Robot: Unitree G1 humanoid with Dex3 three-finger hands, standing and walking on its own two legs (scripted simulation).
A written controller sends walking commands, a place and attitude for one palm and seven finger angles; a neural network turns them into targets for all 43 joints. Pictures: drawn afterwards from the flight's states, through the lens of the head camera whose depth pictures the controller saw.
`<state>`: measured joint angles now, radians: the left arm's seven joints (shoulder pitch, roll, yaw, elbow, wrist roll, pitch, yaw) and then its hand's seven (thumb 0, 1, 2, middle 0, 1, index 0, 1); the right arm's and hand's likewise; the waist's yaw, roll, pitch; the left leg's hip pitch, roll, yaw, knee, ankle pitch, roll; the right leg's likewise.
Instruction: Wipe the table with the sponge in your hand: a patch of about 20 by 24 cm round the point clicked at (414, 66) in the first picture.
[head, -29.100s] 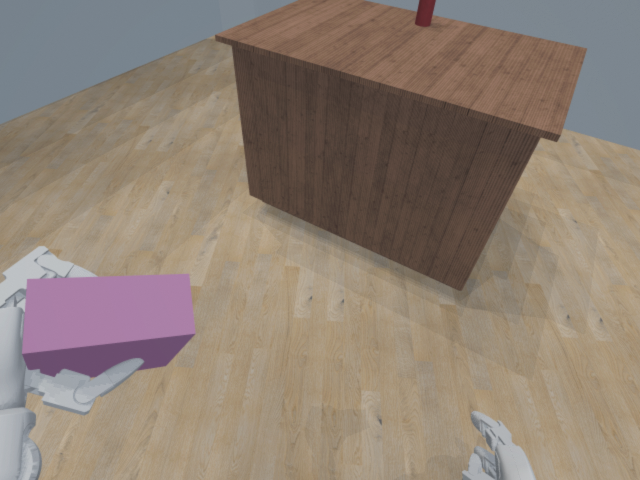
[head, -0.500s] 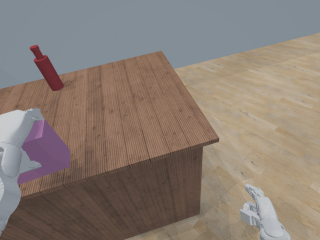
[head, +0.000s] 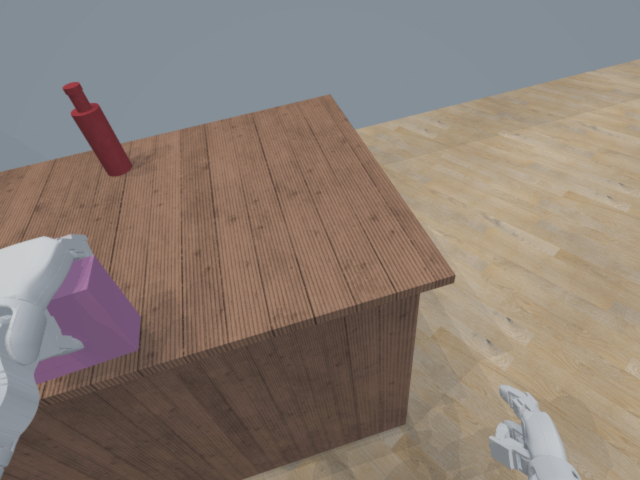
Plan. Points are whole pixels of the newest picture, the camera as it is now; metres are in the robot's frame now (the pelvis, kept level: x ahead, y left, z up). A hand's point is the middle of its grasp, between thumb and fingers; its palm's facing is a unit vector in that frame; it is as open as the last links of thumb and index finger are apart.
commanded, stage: move the sponge above the wiping area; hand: left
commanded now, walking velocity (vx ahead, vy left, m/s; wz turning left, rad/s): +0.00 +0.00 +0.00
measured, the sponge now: (68, 332) +0.23 +0.35 +0.10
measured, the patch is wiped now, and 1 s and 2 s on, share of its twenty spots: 0.00 0.00 0.00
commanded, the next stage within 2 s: none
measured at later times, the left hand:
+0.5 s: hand (77, 304) +0.26 +0.34 +0.12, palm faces -0.08 -0.09 -0.99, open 10.0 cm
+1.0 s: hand (88, 309) +0.26 +0.34 +0.10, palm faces -0.17 -0.06 -0.98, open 9.9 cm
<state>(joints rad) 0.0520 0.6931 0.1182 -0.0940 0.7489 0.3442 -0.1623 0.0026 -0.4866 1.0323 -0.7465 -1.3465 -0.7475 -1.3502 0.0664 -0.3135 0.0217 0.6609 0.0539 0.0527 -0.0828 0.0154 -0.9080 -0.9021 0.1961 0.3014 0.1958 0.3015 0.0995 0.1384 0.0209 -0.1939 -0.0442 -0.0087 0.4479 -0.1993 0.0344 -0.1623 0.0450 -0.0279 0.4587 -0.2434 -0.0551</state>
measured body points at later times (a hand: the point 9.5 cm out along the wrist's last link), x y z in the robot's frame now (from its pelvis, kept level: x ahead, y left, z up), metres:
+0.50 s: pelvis +0.01 +0.02 +0.00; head +0.01 -0.02 +0.45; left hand +0.26 +0.34 +0.17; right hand +0.25 -0.18 -0.09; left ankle +0.03 +0.10 -0.74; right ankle +0.01 -0.08 -0.74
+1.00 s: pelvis +0.02 +0.01 +0.00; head +0.03 -0.03 +0.45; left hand +0.26 +0.34 +0.16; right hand +0.24 -0.22 -0.10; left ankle +0.03 +0.10 -0.74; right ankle +0.01 -0.08 -0.74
